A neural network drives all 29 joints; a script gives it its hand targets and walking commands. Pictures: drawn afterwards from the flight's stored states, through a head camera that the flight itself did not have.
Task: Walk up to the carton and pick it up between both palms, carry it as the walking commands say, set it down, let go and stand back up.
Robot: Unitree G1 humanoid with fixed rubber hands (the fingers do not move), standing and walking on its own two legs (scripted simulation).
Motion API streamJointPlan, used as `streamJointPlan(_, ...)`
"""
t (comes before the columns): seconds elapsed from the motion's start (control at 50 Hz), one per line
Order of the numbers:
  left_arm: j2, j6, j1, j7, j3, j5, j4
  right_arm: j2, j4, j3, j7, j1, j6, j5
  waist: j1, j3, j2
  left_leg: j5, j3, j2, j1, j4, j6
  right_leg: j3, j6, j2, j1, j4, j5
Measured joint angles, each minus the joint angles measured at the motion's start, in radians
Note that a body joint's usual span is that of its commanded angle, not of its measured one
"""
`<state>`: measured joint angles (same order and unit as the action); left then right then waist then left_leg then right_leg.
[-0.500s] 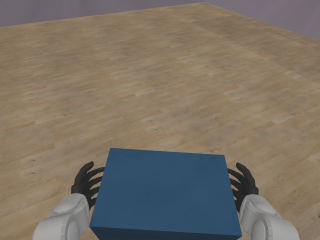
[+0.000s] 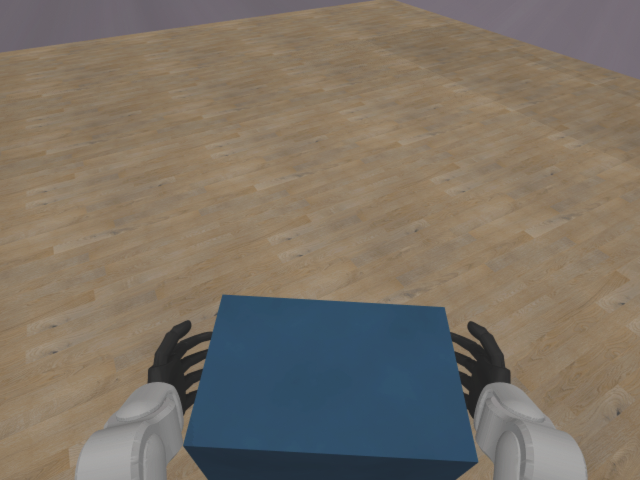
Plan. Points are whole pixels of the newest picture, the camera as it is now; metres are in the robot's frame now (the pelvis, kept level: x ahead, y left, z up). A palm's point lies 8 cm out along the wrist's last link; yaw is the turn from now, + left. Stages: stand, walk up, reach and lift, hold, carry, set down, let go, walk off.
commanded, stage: carry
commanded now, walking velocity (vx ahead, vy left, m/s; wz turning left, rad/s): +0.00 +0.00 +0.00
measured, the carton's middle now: (326, 407) +0.24 -0.01 +0.01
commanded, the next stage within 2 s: hold in 0.40 s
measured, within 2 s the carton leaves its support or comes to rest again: neither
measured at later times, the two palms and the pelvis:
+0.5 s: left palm (183, 383) +0.26 +0.17 +0.03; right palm (465, 382) +0.26 -0.18 +0.03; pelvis +0.00 +0.01 +0.01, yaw -2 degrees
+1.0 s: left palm (174, 360) +0.31 +0.20 -0.01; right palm (421, 353) +0.32 -0.14 +0.00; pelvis +0.05 +0.04 +0.01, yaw -4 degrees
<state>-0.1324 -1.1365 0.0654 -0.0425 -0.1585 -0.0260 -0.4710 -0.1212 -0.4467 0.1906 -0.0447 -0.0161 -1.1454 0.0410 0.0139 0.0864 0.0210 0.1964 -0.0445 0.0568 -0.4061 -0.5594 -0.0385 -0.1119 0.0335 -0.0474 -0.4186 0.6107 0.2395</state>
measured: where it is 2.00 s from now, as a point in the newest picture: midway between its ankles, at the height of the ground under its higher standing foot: outside the picture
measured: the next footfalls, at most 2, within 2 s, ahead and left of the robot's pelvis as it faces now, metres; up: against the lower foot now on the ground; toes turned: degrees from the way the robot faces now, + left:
none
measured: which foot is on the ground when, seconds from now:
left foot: down 0.00-1.00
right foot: down 0.00-1.00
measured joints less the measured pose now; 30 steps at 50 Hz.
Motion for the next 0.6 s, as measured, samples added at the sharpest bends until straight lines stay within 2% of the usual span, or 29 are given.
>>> streamJointPlan(0.16,0.002,0.046,-0.013,0.006,0.000,-0.023,0.090,0.004,0.098,0.004,0.007,0.010,0.056,0.016,-0.005,0.005,-0.014,-0.008,-0.004,0.006,0.011,0.019,0.000,0.001,-0.001,0.006,0.014,-0.030,-0.016)
streamJointPlan(0.36,0.003,0.097,-0.023,0.007,0.001,-0.018,0.102,0.002,0.105,0.011,0.015,0.014,0.108,0.007,-0.007,-0.019,-0.011,-0.005,-0.013,0.008,0.000,0.017,0.004,0.007,-0.005,0.007,0.002,-0.036,-0.022)
streamJointPlan(0.42,0.003,0.118,-0.031,0.010,0.000,-0.027,0.137,0.004,0.140,0.012,0.018,0.020,0.130,0.016,-0.007,-0.016,-0.011,-0.002,-0.015,0.009,0.003,0.017,0.004,0.009,-0.006,0.007,0.004,-0.036,-0.020)
streamJointPlan(0.44,0.005,0.146,-0.052,0.022,0.005,-0.054,0.183,0.008,0.179,0.011,0.031,0.035,0.157,0.045,-0.015,-0.045,-0.012,0.027,-0.002,-0.002,0.032,0.019,0.014,0.020,-0.005,0.015,0.034,-0.042,-0.015)
streamJointPlan(0.48,0.033,0.241,-0.127,0.033,0.009,-0.096,0.391,0.044,0.378,0.000,0.041,0.099,0.251,0.097,-0.036,-0.094,-0.019,0.077,0.043,-0.040,0.104,0.036,0.041,0.065,-0.001,0.038,0.104,-0.066,-0.007)
streamJointPlan(0.52,0.074,0.316,-0.149,0.026,0.033,-0.095,0.523,0.089,0.514,-0.055,0.028,0.127,0.323,0.114,-0.047,-0.110,-0.019,0.037,0.076,-0.061,0.140,0.055,0.050,0.097,0.001,0.056,0.137,-0.088,-0.042)
streamJointPlan(0.54,0.088,0.342,-0.138,0.022,0.046,-0.089,0.541,0.104,0.536,-0.080,0.027,0.124,0.346,0.109,-0.049,-0.113,-0.010,-0.005,0.093,-0.062,0.146,0.059,0.046,0.101,0.000,0.066,0.143,-0.089,-0.043)
streamJointPlan(0.6,0.108,0.360,-0.122,0.005,0.048,-0.054,0.551,0.099,0.574,-0.085,0.002,0.116,0.383,0.066,-0.059,-0.118,-0.003,0.014,0.097,-0.055,0.162,0.054,0.020,0.109,-0.004,0.077,0.164,-0.103,-0.029)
